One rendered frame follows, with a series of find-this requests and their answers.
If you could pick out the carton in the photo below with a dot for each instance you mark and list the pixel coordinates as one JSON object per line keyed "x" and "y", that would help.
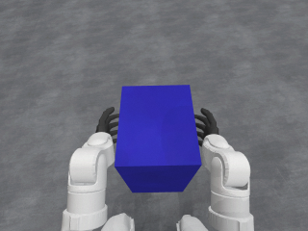
{"x": 157, "y": 149}

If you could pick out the left robot hand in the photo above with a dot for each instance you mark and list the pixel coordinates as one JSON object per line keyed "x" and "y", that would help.
{"x": 104, "y": 124}

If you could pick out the robot thigh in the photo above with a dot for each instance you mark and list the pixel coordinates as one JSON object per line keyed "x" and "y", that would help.
{"x": 190, "y": 224}
{"x": 119, "y": 223}

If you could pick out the left robot forearm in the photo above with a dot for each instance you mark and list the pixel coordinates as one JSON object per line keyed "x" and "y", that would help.
{"x": 87, "y": 182}

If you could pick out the right robot hand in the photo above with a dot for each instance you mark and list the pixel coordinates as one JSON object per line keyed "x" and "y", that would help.
{"x": 210, "y": 127}

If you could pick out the left robot thigh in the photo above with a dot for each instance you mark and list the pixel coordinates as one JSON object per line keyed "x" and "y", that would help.
{"x": 119, "y": 223}

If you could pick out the right robot thigh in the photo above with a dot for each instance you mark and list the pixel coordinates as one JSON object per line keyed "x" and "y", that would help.
{"x": 190, "y": 224}

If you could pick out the right robot forearm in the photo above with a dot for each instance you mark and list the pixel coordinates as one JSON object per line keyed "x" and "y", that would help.
{"x": 229, "y": 185}

